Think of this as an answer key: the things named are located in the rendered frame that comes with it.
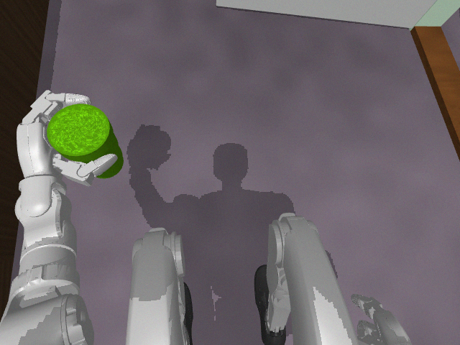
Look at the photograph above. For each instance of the cup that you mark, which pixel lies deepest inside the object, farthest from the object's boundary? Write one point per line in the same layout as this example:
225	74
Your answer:
83	133

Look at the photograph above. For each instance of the right robot foot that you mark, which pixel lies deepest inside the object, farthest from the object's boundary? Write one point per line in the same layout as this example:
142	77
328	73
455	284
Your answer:
261	292

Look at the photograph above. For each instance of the left robot arm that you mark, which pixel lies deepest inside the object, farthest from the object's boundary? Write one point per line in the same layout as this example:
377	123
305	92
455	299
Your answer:
44	306

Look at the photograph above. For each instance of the right robot hand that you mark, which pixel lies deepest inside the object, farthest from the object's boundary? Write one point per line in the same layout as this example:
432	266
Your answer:
386	329

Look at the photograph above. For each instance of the left robot hand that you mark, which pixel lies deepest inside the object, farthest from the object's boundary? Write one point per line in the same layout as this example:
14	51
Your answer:
38	157

